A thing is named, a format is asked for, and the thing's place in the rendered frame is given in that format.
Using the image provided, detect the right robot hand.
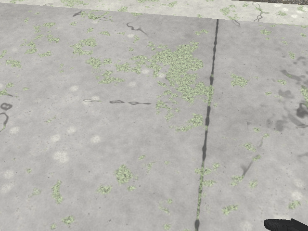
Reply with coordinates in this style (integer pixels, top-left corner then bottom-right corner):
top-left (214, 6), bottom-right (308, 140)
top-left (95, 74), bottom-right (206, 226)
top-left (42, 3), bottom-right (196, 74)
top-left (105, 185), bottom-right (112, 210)
top-left (264, 218), bottom-right (308, 231)

